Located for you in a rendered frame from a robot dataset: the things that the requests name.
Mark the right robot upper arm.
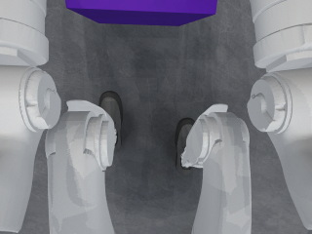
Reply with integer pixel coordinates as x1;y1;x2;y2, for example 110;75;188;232
247;67;312;234

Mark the robot right shin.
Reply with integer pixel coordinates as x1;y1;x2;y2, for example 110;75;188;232
180;103;250;169

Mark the left robot upper arm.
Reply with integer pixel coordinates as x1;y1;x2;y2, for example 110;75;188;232
0;64;61;234

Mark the robot right foot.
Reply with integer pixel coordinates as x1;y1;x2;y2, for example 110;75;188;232
175;117;195;175

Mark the robot left forearm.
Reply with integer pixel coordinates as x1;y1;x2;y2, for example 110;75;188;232
0;0;49;67

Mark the robot right forearm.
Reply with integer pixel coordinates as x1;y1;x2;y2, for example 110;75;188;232
250;0;312;73

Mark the carton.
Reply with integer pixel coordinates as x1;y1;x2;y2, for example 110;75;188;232
65;0;217;26

